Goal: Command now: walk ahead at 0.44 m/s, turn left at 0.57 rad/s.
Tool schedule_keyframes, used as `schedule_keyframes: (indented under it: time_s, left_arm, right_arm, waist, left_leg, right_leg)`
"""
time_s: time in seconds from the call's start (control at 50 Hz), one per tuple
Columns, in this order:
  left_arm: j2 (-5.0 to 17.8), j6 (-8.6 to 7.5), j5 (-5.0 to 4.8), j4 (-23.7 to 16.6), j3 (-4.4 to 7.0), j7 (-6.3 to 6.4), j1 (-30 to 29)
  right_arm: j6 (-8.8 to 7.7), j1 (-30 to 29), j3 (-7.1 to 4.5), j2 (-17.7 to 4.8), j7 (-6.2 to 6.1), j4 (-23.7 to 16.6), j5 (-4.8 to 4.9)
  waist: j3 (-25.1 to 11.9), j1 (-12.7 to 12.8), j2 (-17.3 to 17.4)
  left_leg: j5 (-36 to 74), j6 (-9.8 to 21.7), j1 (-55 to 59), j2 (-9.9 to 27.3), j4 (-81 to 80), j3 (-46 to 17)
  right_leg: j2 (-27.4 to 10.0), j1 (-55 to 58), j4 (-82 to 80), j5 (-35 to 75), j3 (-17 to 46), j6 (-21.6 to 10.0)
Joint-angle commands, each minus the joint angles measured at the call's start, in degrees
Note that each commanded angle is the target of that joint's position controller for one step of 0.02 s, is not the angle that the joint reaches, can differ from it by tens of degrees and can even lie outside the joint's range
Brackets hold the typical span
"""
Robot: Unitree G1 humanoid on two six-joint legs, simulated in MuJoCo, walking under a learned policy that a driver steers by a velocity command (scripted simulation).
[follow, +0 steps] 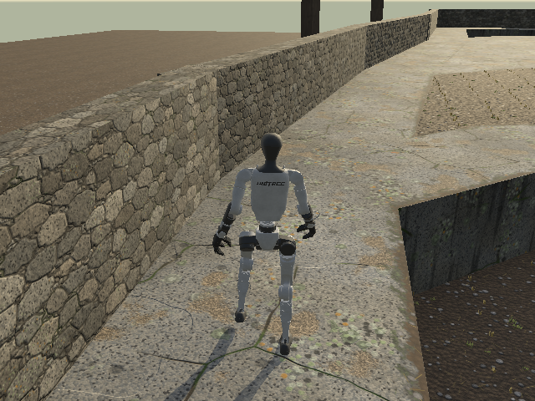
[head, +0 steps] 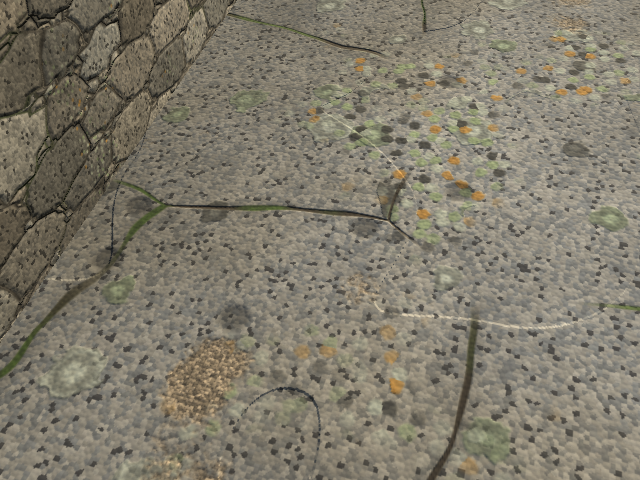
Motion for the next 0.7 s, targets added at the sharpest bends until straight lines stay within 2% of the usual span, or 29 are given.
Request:
schedule_keyframes:
  time_s: [0.02,0.08,0.12,0.14,0.16,0.18,0.2,0.22,0.24,0.26,0.28,0.3,0.32,0.36,0.4,0.44,0.52,0.6,0.64,0.66,0.68,0.7]
  left_arm:
    - [9.7,-0.37,-0.27,-2.4,2.3,0.15,-1.4]
    - [11.0,0.12,-1.13,-0.6,2.64,0.09,0.2]
    - [11.6,0.92,-1.83,0.6,2.68,-0.06,0.4]
    - [12.3,1.24,-2.21,1.3,2.78,-0.07,1.1]
    - [13.2,1.39,-2.64,1.9,2.89,0.03,1.2]
    - [13.2,1.37,-2.92,2.1,2.65,0.1,0.1]
    - [12.2,0.68,-2.7,1.5,2.11,0.09,-0.6]
    - [4.7,-0.2,0.71,-1.0,-0.29,-0.74,1.5]
    - [6.1,-0.62,-1.83,1.9,-0.93,-1.31,7.8]
    - [12.4,-0.38,-3.86,1.9,1.3,-1.14,1.3]
    - [10.9,0.07,-4.29,-0.2,1.02,-0.92,-2.9]
    - [9.0,0.79,-3.19,0.6,0.71,-0.13,-3.7]
    - [8.6,1.97,-2.33,1.1,0.99,0.37,-2.7]
    - [6.0,4.22,-2.12,2.7,0.9,0.87,1.8]
    - [5.5,5.41,-1.87,1.3,1.09,1.5,0.9]
    - [5.5,5.87,-1.31,-0.9,1.09,1.56,-2.6]
    - [5.8,6.61,-1.42,-4.2,1.08,0.32,-8.4]
    - [7.1,7.5,-1.44,-7.3,1.67,-0.98,-11.6]
    - [6.8,7.61,-1.74,-7.7,1.85,-1.58,-11.0]
    - [6.8,7.42,-1.79,-7.1,2.07,-1.78,-9.5]
    - [7.8,7.19,-1.83,-5.9,2.74,-1.6,-6.9]
    - [10.8,6.8,-2.26,-4.1,4.07,-1.07,-1.5]
  right_arm:
    - [-1.3,-10.2,0.51,-0.8,1.11,-6.6,0.19]
    - [-1.68,-14.4,1.26,0.4,2.44,-7.9,0.41]
    - [-2.05,-15.2,1.3,0.5,3.12,-8.4,0.23]
    - [-2.32,-14.0,0.93,-0.1,3.26,-8.5,-0.15]
    - [-2.57,-9.8,0.1,-1.7,3.14,-7.6,-0.55]
    - [-2.72,-0.8,-1.22,-4.0,2.69,-4.9,-0.62]
    - [-2.35,6.2,-2.28,-6.9,1.44,-2.9,-1.1]
    - [-1.65,11.7,-2.55,-12.2,-0.36,-1.6,-2.96]
    - [-1.76,12.4,-1.66,-11.2,-0.43,-2.6,-3.96]
    - [-1.54,10.9,-1.29,-8.4,-0.21,-2.3,-3.53]
    - [-1.89,6.4,-0.63,-6.6,-0.11,-0.9,-2.35]
    - [-2.34,2.7,0.14,-4.2,-0.15,-0.2,-1.45]
    - [-2.64,-0.4,0.54,-2.5,-0.03,0.1,-1.33]
    - [-3.47,-4.4,0.59,-1.7,0.29,1.0,-2.75]
    - [-4.04,-7.5,0.17,-2.9,-0.07,1.8,-3.17]
    - [-3.67,-7.4,-0.4,-4.3,-1.09,3.0,-2.79]
    - [-1.75,-7.0,-0.91,-5.7,-2.55,4.6,-2.25]
    - [0.07,-6.3,-1.6,-7.7,-2.5,5.6,-1.1]
    - [0.42,-5.7,-2.05,-8.8,-2.19,6.1,-0.03]
    - [0.47,-5.8,-2.06,-8.6,-2.01,6.3,0.59]
    - [0.45,-5.0,-1.62,-6.8,-1.84,6.8,0.58]
    - [0.39,-4.8,-0.7,-3.5,-1.49,7.0,-0.37]
  waist:
    - [6.7,1.4,-9.1]
    - [8.5,2.7,-8.4]
    - [8.9,1.7,-8.3]
    - [6.8,0.3,-9.4]
    - [3.2,-2.7,-10.6]
    - [-2.0,-8.1,-10.0]
    - [-6.1,-12.0,-9.1]
    - [-16.3,-9.8,7.4]
    - [-32.3,-10.7,10.3]
    - [-28.1,-12.9,2.7]
    - [-17.7,-10.0,3.4]
    - [-11.2,-7.4,-0.3]
    - [-7.8,-5.0,0.5]
    - [-6.1,-1.6,1.8]
    - [-3.7,-0.6,3.2]
    - [-3.0,-1.5,3.3]
    - [-1.6,-3.5,2.9]
    - [-0.4,-4.4,2.9]
    - [-1.2,-4.0,2.5]
    - [-1.3,-3.0,1.9]
    - [-1.2,-2.4,0.3]
    - [-1.1,-1.1,-6.9]
  left_leg:
    - [4.0,-0.6,-6.3,1.4,-8.6,2.8]
    - [3.1,1.0,-3.1,1.3,-16.5,6.4]
    - [-0.4,3.0,2.4,-0.6,-21.9,8.9]
    - [-2.1,4.4,8.0,-2.8,-23.7,9.9]
    - [-2.1,6.2,15.2,-5.1,-25.8,10.5]
    - [5.1,8.6,27.5,-6.6,-31.1,10.2]
    - [16.2,10.3,41.9,-3.9,-32.7,6.7]
    - [51.3,16.0,64.9,13.8,-23.5,-10.8]
    - [51.4,27.2,71.6,27.6,-27.6,-29.3]
    - [49.6,23.9,63.5,22.2,-30.5,-19.3]
    - [44.2,20.8,56.1,18.9,-32.4,-11.9]
    - [38.6,18.5,47.4,15.9,-35.1,-8.2]
    - [35.2,17.5,39.7,14.3,-37.9,-5.0]
    - [33.0,17.2,28.4,13.1,-42.6,0.6]
    - [31.4,17.3,24.8,13.1,-44.7,4.2]
    - [26.1,17.0,25.9,13.5,-45.7,6.1]
    - [11.7,16.5,27.8,14.7,-47.3,7.8]
    - [7.5,15.3,31.8,17.2,-44.3,7.3]
    - [-2.7,13.4,32.5,17.5,-42.7,7.4]
    - [-11.2,11.7,30.9,16.3,-40.9,8.3]
    - [-18.6,9.7,27.5,14.3,-37.0,9.8]
    - [-23.0,6.6,21.5,10.0,-24.4,14.1]
  right_leg:
    - [-12.6,1.8,-8.3,11.1,5.7,-7.3]
    - [-13.9,3.3,-8.1,13.8,2.5,-7.3]
    - [-13.9,3.5,-4.3,28.2,0.3,-6.7]
    - [-14.2,3.7,-0.6,42.3,-0.1,-6.4]
    - [-14.1,4.1,4.8,54.4,-0.2,-5.8]
    - [-12.7,2.0,13.5,58.3,-1.6,-4.3]
    - [-10.3,-6.9,23.6,51.0,-2.3,-2.0]
    - [-3.4,-26.1,45.9,-7.6,-1.0,1.2]
    - [3.5,-31.0,61.9,-26.5,13.8,2.8]
    - [0.7,-31.1,62.7,-22.3,17.7,2.9]
    - [-1.7,-35.0,58.5,-18.7,14.6,2.8]
    - [-3.8,-34.3,54.5,-15.1,12.5,3.6]
    - [-4.9,-30.4,52.0,-12.1,11.7,4.2]
    - [-4.5,-20.9,50.1,-7.7,10.3,5.5]
    - [-4.1,-20.8,46.0,-6.0,9.3,6.3]
    - [-5.1,-22.5,41.1,-1.7,9.1,6.0]
    - [-5.7,-22.6,33.5,2.4,7.5,4.7]
    - [-4.9,-22.7,27.7,-1.8,5.5,2.8]
    - [-3.8,-19.6,22.4,-2.4,3.5,0.6]
    - [-2.3,-15.8,17.8,-0.5,1.7,-1.0]
    - [-0.3,-10.7,14.9,-1.2,0.9,-2.7]
    - [-2.7,-4.2,9.3,-2.4,7.3,-5.8]
Velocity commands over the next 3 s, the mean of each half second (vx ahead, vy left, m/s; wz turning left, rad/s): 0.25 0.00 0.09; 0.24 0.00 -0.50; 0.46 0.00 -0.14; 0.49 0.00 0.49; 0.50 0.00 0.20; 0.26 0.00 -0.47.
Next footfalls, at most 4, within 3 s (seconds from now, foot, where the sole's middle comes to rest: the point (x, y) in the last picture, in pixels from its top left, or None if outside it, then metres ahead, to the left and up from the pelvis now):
0.20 left None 0.26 0.16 -0.78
0.70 right None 0.27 -0.08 -0.78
1.18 left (351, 442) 0.59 0.06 -0.78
1.60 right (493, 388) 0.74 -0.26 -0.78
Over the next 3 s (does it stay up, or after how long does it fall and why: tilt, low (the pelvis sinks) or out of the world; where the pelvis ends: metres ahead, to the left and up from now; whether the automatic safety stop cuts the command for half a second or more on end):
stays up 1.31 -0.11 -0.01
